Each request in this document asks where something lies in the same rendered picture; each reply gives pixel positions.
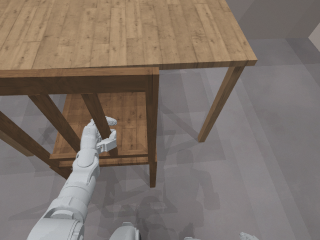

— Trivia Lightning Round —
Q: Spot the table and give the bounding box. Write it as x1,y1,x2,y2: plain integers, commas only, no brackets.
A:
0,0,258,157

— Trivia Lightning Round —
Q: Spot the robot left thigh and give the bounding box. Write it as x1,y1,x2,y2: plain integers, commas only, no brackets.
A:
109,226,140,240

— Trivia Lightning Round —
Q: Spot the chair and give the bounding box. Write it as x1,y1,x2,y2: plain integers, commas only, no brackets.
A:
0,67,160,188

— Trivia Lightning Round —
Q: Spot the left robot shin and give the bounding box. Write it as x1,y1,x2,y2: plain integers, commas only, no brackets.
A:
122,222,135,228

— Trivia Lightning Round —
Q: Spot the robot left forearm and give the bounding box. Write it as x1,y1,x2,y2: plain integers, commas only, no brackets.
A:
26,148,100,240

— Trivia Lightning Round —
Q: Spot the robot left hand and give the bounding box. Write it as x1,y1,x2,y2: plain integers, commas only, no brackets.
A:
80,116,117,154

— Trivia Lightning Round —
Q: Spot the robot left upper arm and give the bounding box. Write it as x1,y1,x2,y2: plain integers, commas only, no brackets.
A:
29,218,85,240

